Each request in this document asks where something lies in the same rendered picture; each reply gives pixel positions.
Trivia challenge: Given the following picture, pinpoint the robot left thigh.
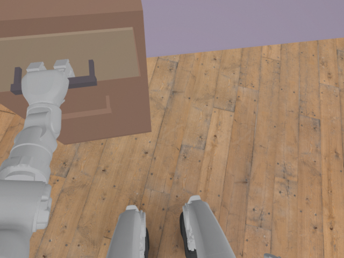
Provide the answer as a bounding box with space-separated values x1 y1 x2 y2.
106 209 146 258

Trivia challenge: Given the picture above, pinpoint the robot left forearm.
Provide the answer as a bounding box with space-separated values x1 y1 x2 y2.
0 103 62 184

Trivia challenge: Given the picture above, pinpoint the cabinet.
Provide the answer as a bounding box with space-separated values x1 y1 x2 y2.
0 0 152 145

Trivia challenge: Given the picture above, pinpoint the robot right shin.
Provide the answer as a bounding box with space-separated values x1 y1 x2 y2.
186 195 208 250

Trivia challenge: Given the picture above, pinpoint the left robot upper arm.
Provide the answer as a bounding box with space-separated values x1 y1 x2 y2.
0 180 52 258

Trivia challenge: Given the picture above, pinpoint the drawer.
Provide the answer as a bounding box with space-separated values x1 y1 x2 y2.
0 27 139 92

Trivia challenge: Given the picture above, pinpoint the left robot hand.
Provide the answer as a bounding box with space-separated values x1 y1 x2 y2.
21 59 75 108

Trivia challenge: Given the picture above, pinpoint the handle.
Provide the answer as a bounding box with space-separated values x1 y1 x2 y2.
10 60 97 95
61 108 112 122

